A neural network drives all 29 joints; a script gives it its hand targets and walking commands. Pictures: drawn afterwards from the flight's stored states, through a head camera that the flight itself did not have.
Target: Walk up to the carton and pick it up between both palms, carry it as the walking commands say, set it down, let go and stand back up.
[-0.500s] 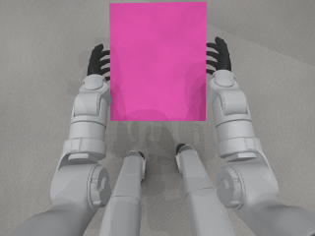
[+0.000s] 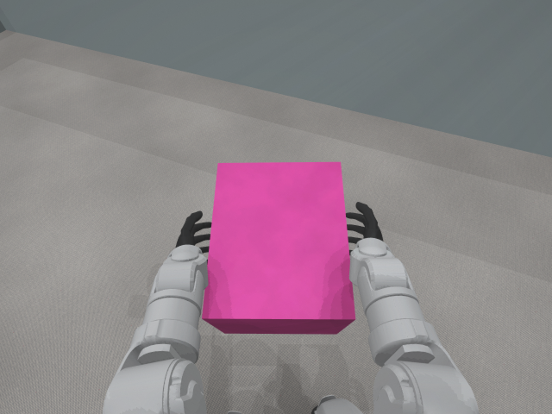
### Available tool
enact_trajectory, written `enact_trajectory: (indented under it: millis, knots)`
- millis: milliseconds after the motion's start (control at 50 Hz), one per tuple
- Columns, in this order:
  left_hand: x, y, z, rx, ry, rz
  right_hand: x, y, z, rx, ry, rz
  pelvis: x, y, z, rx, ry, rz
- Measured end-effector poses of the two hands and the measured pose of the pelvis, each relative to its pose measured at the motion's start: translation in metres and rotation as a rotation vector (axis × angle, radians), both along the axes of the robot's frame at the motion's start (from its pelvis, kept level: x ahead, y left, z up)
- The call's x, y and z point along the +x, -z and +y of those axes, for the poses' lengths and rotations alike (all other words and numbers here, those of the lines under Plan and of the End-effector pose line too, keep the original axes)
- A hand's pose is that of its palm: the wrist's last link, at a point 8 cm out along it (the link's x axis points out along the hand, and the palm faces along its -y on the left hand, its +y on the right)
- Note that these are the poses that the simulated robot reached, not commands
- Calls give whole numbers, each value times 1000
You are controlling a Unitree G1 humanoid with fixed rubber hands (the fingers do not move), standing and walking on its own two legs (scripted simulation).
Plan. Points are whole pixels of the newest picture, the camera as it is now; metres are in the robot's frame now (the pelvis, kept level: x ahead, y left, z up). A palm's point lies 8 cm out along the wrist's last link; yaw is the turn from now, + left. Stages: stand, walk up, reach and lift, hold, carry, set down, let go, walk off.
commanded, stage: reach and lift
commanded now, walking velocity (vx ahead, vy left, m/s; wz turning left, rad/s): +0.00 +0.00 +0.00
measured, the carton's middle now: (279, 252) +0.39 -0.01 -0.05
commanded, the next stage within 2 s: hold in 1.66 s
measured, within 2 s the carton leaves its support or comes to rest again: neither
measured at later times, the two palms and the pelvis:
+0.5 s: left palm (175, 253) +0.34 +0.14 +0.05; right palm (379, 234) +0.34 -0.15 +0.07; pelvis +0.06 +0.01 +0.03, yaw +1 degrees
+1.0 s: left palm (166, 259) +0.33 +0.15 +0.06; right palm (371, 240) +0.33 -0.14 +0.07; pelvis +0.05 +0.02 +0.02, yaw +0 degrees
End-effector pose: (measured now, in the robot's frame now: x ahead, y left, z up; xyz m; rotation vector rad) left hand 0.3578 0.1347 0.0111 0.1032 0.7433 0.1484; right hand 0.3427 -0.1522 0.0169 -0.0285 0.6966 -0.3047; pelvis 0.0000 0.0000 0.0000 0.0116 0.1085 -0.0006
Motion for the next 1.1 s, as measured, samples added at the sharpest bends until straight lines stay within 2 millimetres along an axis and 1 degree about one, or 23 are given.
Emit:
enact_trajectory:
  millis: [60,160,240,360,460,520,600,700,800,880,980,1100]
  knots:
    - [2,-16,2,-10,-11,-18,5,-17,2,0,-5,-19,10,-4,-2,-2,3,-40]
    - [3,-32,9,-33,23,-17,9,-36,6,7,-12,-19,26,-12,-3,-13,-4,-95]
    - [2,-37,13,-48,60,-5,9,-43,6,12,-23,-10,39,-18,-2,-18,-18,-129]
    - [-6,-45,11,-45,56,-15,2,-52,5,-7,-36,-18,56,-25,0,-24,-27,-175]
    - [-16,-43,8,-62,55,9,-4,-52,-1,12,-57,2,63,-28,4,-24,-23,-204]
    - [-21,-43,8,-56,52,18,-9,-50,-2,20,-63,10,64,-28,7,-24,-13,-218]
    - [-22,-44,9,-52,49,19,-12,-46,0,6,-62,13,62,-26,11,-21,-8,-225]
    - [-21,-45,12,-48,41,15,-12,-47,6,-15,-53,11,57,-25,14,-19,-2,-226]
    - [-23,-47,18,-52,19,7,-10,-49,11,-11,-80,3,54,-25,16,-18,-1,-211]
    - [-25,-43,21,-52,5,21,-12,-47,11,9,-109,17,51,-25,16,-16,-2,-211]
    - [-28,-44,19,-42,8,10,-15,-48,12,-3,-90,5,47,-24,16,-16,1,-211]
    - [-29,-44,15,-39,1,13,-15,-48,10,-17,-60,9,42,-22,13,-12,2,-213]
